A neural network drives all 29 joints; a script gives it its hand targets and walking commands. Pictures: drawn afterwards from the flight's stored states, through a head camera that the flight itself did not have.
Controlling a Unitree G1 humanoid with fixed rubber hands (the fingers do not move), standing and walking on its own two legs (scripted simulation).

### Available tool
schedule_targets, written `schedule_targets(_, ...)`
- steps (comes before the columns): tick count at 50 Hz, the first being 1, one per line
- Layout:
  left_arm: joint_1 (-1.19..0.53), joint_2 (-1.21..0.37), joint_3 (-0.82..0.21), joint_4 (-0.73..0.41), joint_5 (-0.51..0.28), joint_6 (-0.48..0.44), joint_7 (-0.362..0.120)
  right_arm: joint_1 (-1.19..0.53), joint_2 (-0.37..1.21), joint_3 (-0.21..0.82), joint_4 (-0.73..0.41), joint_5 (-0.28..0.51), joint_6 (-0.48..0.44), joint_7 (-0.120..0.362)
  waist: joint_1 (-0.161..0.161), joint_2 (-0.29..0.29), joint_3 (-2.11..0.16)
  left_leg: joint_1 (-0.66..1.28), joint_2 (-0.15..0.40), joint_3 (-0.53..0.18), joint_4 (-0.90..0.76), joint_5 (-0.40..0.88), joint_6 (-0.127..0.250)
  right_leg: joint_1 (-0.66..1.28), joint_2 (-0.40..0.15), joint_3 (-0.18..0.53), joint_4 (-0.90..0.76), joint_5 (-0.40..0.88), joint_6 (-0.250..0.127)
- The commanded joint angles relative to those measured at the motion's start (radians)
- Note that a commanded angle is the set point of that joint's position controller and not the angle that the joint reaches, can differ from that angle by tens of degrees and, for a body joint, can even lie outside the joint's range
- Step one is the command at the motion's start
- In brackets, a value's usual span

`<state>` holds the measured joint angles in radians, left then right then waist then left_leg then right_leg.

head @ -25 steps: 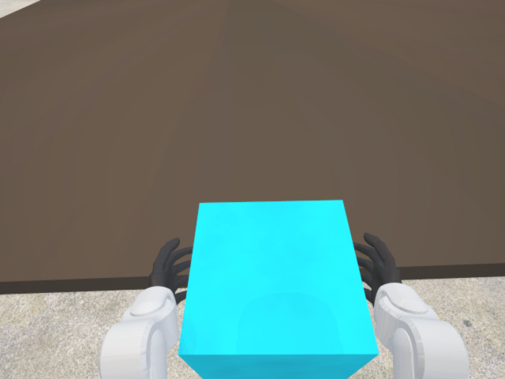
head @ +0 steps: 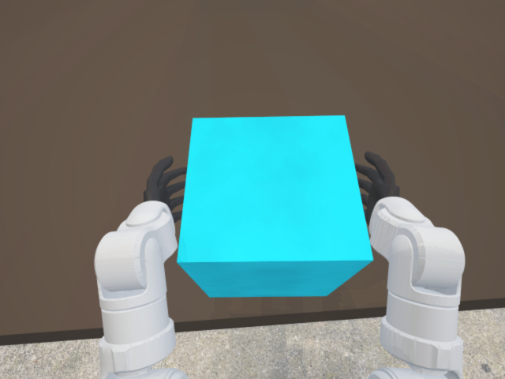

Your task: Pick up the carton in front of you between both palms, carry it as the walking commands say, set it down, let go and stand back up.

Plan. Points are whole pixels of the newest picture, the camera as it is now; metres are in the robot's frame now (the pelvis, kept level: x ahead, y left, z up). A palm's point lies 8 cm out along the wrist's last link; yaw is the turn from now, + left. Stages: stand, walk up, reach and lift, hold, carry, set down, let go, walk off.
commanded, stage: carry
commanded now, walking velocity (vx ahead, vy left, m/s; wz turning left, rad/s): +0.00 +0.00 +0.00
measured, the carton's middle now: (268, 218) +0.35 +0.00 +0.08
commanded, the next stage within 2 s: none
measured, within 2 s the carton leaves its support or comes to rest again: neither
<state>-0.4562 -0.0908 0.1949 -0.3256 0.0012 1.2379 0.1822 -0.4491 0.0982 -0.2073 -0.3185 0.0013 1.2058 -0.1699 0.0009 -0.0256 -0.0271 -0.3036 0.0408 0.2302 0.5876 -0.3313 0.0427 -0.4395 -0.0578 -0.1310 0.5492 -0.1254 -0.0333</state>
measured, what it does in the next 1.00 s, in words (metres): walks ahead: right foot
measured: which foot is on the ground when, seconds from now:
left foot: down 0.00-0.84, up 0.86-1.00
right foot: down 0.00-0.64, up 0.66-0.80, down 0.82-1.00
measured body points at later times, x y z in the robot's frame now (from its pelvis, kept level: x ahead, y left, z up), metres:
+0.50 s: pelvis +0.10 +0.00 +0.02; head +0.18 +0.01 +0.46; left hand +0.46 +0.17 +0.10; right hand +0.48 -0.14 +0.10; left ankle -0.01 +0.09 -0.71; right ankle +0.08 -0.10 -0.72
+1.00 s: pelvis +0.17 +0.02 +0.01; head +0.19 +0.01 +0.45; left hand +0.50 +0.18 +0.10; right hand +0.52 -0.12 +0.10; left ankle +0.11 +0.13 -0.72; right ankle +0.21 -0.04 -0.73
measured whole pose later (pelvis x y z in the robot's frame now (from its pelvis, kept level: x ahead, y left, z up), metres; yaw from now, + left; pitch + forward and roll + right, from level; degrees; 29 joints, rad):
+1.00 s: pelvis +0.17 +0.02 +0.01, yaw +3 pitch +3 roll +0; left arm -0.45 -0.15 0.25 -0.10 0.07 1.08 0.15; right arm -0.48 0.11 -0.25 -0.07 -0.04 1.08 -0.15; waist 0.00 0.03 -0.01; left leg -0.26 0.03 0.03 0.61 -0.48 0.00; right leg -0.35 0.04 -0.16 0.49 -0.20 -0.10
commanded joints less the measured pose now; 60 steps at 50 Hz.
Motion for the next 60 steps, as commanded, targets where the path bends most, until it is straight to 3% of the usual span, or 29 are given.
schedule_targets(1,-0.604,-0.55,-0.533,0.042,-0.18,-0.028,-0.019,-0.559,0.559,0.534,0.06,0.169,0.004,0.012,-0.003,-0.072,-0.381,0.02,0.051,-0.101,0.006,0.053,-0.016,0.319,-0.2,0.206,-0.064,0.506,-0.086)
schedule_targets(2,-0.619,-0.567,-0.52,0.081,-0.181,-0.035,-0.016,-0.611,0.565,0.528,0.067,0.169,0.003,0.006,-0.003,-0.133,-0.38,0.054,0.043,-0.118,-0.001,0.024,-0.019,0.3,-0.201,0.23,-0.078,0.434,-0.099)
schedule_targets(6,-0.708,-0.623,-0.462,0.167,-0.169,-0.065,-0.011,-0.756,0.64,0.513,0.154,0.189,-0.024,-0.003,-0.004,-0.059,-0.443,0.148,0.081,-0.129,0.007,0.319,-0.031,0.326,-0.127,0.113,0.031,0.571,-0.064)
schedule_targets(9,-0.74,-0.648,-0.446,0.202,-0.163,-0.078,-0.007,-0.783,0.674,0.491,0.212,0.194,-0.037,-0.006,0.001,-0.024,-0.485,0.172,0.087,-0.128,0.042,0.482,-0.037,0.339,-0.118,0.092,0.09,0.661,-0.063)
schedule_targets(14,-0.779,-0.723,-0.461,0.217,-0.163,-0.089,-0.023,-0.766,0.749,0.47,0.288,0.163,-0.05,0.007,0.005,-0.022,-0.495,0.162,0.061,-0.116,0.022,0.504,-0.051,0.378,-0.113,0.092,0.099,0.782,-0.063)
schedule_targets(23,-0.765,-0.901,-0.609,0.13,-0.204,-0.154,-0.082,-0.691,0.864,0.562,0.18,0.152,-0.118,0.062,0.0,0.073,-0.471,0.31,0.072,-0.099,0.004,0.872,-0.039,0.346,-0.002,0.002,-0.036,0.504,-0.016)
schedule_targets(25,-0.731,-0.884,-0.628,0.105,-0.205,-0.168,-0.081,-0.658,0.837,0.583,0.138,0.154,-0.132,0.06,0.005,0.021,-0.492,0.191,0.045,-0.091,0.021,0.704,-0.045,0.501,-0.032,0.038,-0.033,0.727,-0.041)
schedule_targets(27,-0.676,-0.854,-0.634,0.096,-0.199,-0.177,-0.076,-0.623,0.813,0.6,0.11,0.156,-0.141,0.057,0.024,-0.098,-0.504,-0.028,-0.014,-0.082,-0.065,0.235,-0.061,0.728,-0.117,0.126,0.03,1.111,-0.107)
schedule_targets(28,-0.654,-0.84,-0.637,0.092,-0.196,-0.178,-0.073,-0.605,0.804,0.604,0.103,0.157,-0.143,0.056,0.031,-0.13,-0.487,-0.098,-0.042,-0.082,-0.151,0.072,-0.064,0.797,-0.137,0.147,0.052,1.185,-0.128)
schedule_targets(29,-0.636,-0.829,-0.639,0.087,-0.194,-0.178,-0.071,-0.583,0.793,0.604,0.102,0.158,-0.144,0.057,0.035,-0.126,-0.479,-0.097,-0.054,-0.079,-0.241,0.117,-0.067,0.815,-0.131,0.135,0.079,1.17,-0.127)
schedule_targets(30,-0.618,-0.822,-0.642,0.086,-0.19,-0.177,-0.069,-0.557,0.786,0.603,0.102,0.16,-0.143,0.058,0.031,-0.105,-0.481,0.002,-0.05,-0.074,-0.311,0.285,-0.072,0.745,-0.106,0.101,0.112,1.083,-0.109)
schedule_targets(31,-0.597,-0.816,-0.642,0.084,-0.186,-0.176,-0.067,-0.555,0.776,0.603,0.096,0.163,-0.142,0.061,0.025,-0.027,-0.486,0.196,-0.026,-0.077,-0.317,0.599,-0.074,0.567,-0.059,0.048,0.166,0.866,-0.079)
schedule_targets(32,-0.581,-0.809,-0.644,0.078,-0.181,-0.175,-0.065,-0.538,0.765,0.605,0.097,0.164,-0.14,0.063,-0.002,0.099,-0.493,0.469,0.037,-0.095,-0.237,1.042,-0.06,0.28,-0.002,-0.024,0.23,0.483,-0.047)
schedule_targets(33,-0.575,-0.809,-0.65,0.07,-0.176,-0.174,-0.064,-0.52,0.759,0.608,0.101,0.164,-0.14,0.064,-0.039,0.265,-0.457,0.765,0.143,-0.192,-0.105,1.491,0.009,-0.116,0.081,-0.082,0.243,-0.244,-0.016)
schedule_targets(34,-0.581,-0.809,-0.65,0.073,-0.167,-0.176,-0.063,-0.507,0.75,0.606,0.099,0.167,-0.14,0.066,-0.074,0.309,-0.425,0.924,0.207,-0.252,-0.022,1.672,0.067,-0.353,0.108,-0.062,0.283,-0.432,0.0)
schedule_targets(35,-0.571,-0.806,-0.64,0.077,-0.158,-0.177,-0.061,-0.511,0.748,0.616,0.087,0.174,-0.142,0.068,-0.106,0.268,-0.41,0.94,0.221,-0.268,-0.002,1.62,0.084,-0.418,0.115,-0.044,0.283,-0.421,-0.001)
schedule_targets(36,-0.562,-0.798,-0.629,0.075,-0.153,-0.178,-0.06,-0.519,0.747,0.627,0.068,0.18,-0.145,0.071,-0.107,0.229,-0.396,0.879,0.217,-0.259,-0.007,1.481,0.085,-0.385,0.11,-0.029,0.229,-0.352,-0.004)
schedule_targets(38,-0.545,-0.776,-0.607,0.076,-0.138,-0.178,-0.056,-0.55,0.753,0.647,0.047,0.194,-0.148,0.077,-0.079,0.197,-0.384,0.709,0.178,-0.212,-0.017,1.216,0.071,-0.22,0.101,-0.019,0.066,-0.165,-0.004)
schedule_targets(40,-0.507,-0.751,-0.586,0.092,-0.111,-0.173,-0.055,-0.565,0.757,0.664,0.06,0.209,-0.149,0.08,-0.018,0.173,-0.407,0.425,0.127,-0.111,0.074,1.111,0.036,0.155,0.122,-0.064,-0.13,0.149,-0.017)
schedule_targets(41,-0.492,-0.737,-0.575,0.104,-0.095,-0.169,-0.056,-0.561,0.754,0.664,0.077,0.205,-0.148,0.078,0.017,0.124,-0.429,0.233,0.101,-0.102,0.143,0.851,0.006,0.391,0.074,-0.028,-0.19,0.37,-0.028)
schedule_targets(42,-0.469,-0.725,-0.562,0.131,-0.083,-0.164,-0.058,-0.56,0.741,0.65,0.098,0.193,-0.143,0.072,0.04,-0.005,-0.458,0.002,0.042,-0.123,0.227,0.227,-0.027,0.623,-0.123,0.175,-0.11,0.927,-0.073)
schedule_targets(43,-0.486,-0.702,-0.549,0.17,-0.074,-0.165,-0.053,-0.569,0.749,0.648,0.129,0.188,-0.133,0.071,0.048,-0.141,-0.513,-0.056,-0.042,-0.193,0.346,-0.229,-0.05,0.708,-0.27,0.309,-0.037,1.343,-0.213)
schedule_targets(44,-0.458,-0.702,-0.554,0.186,-0.081,-0.163,-0.052,-0.551,0.744,0.639,0.141,0.185,-0.128,0.069,0.026,-0.135,-0.521,-0.038,-0.023,-0.25,0.378,-0.282,-0.046,0.658,-0.294,0.297,-0.05,1.22,-0.25)
schedule_targets(46,-0.493,-0.755,-0.567,0.175,-0.114,-0.168,-0.062,-0.55,0.772,0.615,0.165,0.172,-0.125,0.066,0.008,-0.071,-0.443,-0.043,0.004,-0.265,0.176,-0.28,-0.035,0.546,-0.221,0.241,-0.099,0.835,-0.191)
schedule_targets(47,-0.537,-0.776,-0.577,0.166,-0.126,-0.172,-0.068,-0.558,0.789,0.606,0.175,0.166,-0.126,0.065,-0.002,-0.082,-0.424,-0.014,0.0,-0.235,0.079,-0.271,-0.037,0.496,-0.205,0.231,-0.117,0.722,-0.17)
schedule_targets(50,-0.591,-0.805,-0.594,0.158,-0.152,-0.181,-0.08,-0.564,0.813,0.592,0.2,0.145,-0.137,0.061,-0.007,-0.054,-0.444,0.15,-0.016,-0.172,-0.098,0.0,-0.05,0.363,-0.161,0.18,-0.137,0.405,-0.115)
schedule_targets(52,-0.623,-0.797,-0.595,0.153,-0.155,-0.18,-0.077,-0.573,0.804,0.584,0.208,0.139,-0.141,0.056,-0.001,-0.014,-0.419,0.164,0.028,-0.226,-0.137,0.08,-0.041,0.309,-0.121,0.152,-0.133,0.171,-0.083)
schedule_targets(54,-0.635,-0.787,-0.588,0.174,-0.157,-0.172,-0.07,-0.59,0.774,0.564,0.22,0.117,-0.135,0.045,0.01,0.034,-0.383,0.129,0.076,-0.248,-0.116,0.159,-0.022,0.304,-0.087,0.138,-0.106,0.119,-0.057)
schedule_targets(60,-0.588,-0.75,-0.519,0.285,-0.122,-0.15,-0.046,-0.542,0.721,0.502,0.302,0.083,-0.114,0.027,0.003,0.038,-0.371,0.12,0.088,-0.248,-0.089,0.337,-0.008,0.313,-0.096,0.137,-0.039,0.276,-0.048)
